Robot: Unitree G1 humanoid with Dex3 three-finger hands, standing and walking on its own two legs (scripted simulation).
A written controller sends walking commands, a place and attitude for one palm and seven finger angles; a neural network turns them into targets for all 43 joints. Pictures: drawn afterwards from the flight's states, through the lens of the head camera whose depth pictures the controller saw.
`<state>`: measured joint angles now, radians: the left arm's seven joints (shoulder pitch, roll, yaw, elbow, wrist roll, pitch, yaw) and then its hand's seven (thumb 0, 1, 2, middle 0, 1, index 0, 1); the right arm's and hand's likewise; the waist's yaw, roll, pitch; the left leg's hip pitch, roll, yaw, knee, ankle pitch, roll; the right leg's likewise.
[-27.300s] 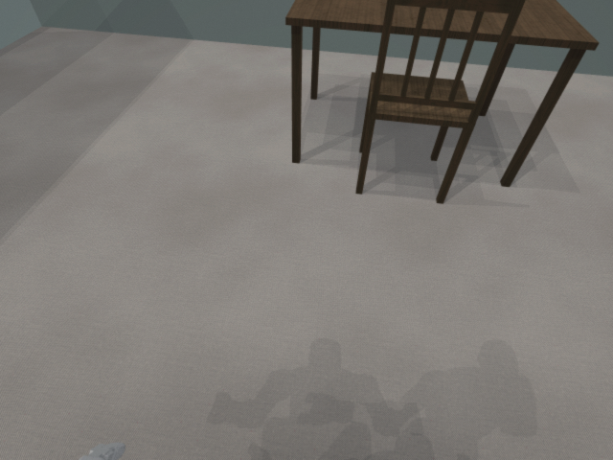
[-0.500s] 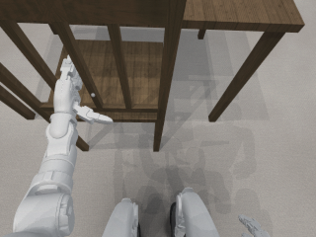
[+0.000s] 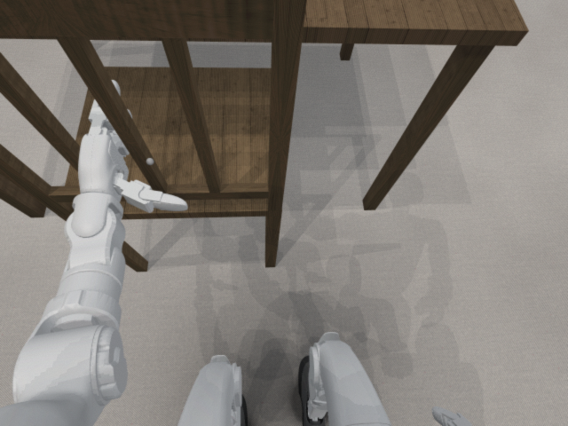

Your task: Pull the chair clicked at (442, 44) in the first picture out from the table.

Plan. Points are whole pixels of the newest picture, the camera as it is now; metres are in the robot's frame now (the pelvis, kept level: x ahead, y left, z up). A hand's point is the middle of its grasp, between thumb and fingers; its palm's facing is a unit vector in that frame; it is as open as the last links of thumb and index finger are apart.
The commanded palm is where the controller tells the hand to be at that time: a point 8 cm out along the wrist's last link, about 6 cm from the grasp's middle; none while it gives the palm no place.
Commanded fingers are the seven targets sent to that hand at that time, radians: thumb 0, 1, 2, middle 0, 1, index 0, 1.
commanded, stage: push the fingers through the gap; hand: left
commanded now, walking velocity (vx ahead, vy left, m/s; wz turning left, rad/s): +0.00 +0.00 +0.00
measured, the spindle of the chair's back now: (129, 134) +0.50 +0.19 +0.04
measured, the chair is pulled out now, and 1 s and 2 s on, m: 0.00 0.00 0.04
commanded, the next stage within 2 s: hook a spindle and tug to test in 0.12 s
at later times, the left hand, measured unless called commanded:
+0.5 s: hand (152, 161) +0.47 +0.16 +0.03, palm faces +0.01 -1.00 -0.05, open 16.1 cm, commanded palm +0.44 +0.20 +0.02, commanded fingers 0.00 -0.50 0.30 -0.32 -0.90 -0.32 -0.90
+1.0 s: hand (152, 155) +0.48 +0.16 +0.02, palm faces +0.02 -1.00 -0.05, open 7.3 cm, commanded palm +0.45 +0.19 +0.02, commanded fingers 0.00 0.90 0.90 -0.50 -1.45 -0.50 -1.45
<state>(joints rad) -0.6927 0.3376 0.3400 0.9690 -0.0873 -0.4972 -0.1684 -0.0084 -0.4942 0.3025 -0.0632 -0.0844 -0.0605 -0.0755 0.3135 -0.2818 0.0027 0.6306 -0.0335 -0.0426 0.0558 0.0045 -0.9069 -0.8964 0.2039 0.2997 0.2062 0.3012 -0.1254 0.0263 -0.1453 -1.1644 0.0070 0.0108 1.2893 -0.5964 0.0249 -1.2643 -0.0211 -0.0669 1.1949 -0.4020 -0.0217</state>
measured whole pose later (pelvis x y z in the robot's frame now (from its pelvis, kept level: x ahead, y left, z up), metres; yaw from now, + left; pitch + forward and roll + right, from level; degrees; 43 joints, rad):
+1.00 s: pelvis +0.00 +0.00 +0.00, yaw +0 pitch +27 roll -2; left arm -0.72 0.32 0.29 0.98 -0.09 -0.51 -0.12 0.00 0.37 0.67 -0.49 -1.41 -0.45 -1.41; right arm 0.31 -0.28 0.00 0.63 -0.04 -0.03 0.06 0.00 -0.91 -0.90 0.20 0.30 0.21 0.30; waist -0.12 0.03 -0.15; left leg -1.17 0.00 0.00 1.30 -0.60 0.03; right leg -1.26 -0.03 -0.07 1.20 -0.41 -0.02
